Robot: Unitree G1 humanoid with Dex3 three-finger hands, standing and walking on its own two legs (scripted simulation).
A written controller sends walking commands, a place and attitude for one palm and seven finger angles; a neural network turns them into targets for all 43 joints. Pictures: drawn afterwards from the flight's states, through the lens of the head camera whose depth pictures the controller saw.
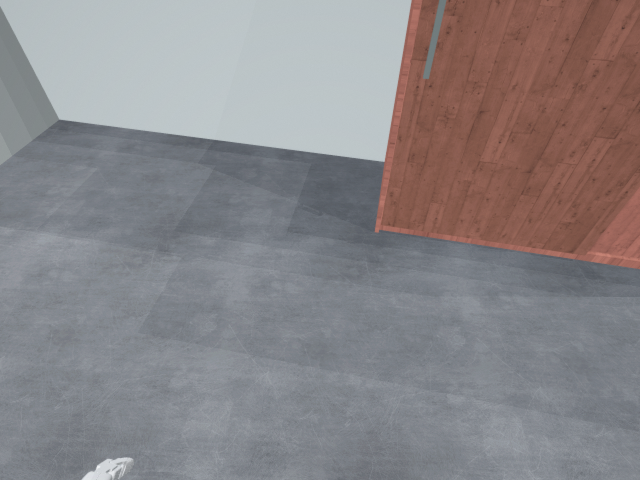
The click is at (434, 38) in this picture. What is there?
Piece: wardrobe's sliding door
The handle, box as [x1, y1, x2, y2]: [423, 0, 445, 78]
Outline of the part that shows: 445,0 439,0 423,78 428,78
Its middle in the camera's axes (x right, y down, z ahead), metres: +0.32 -0.58 +1.09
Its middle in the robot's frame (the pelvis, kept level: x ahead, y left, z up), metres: +1.23 -0.27 +0.09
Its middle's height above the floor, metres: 0.86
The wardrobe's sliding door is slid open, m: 0.00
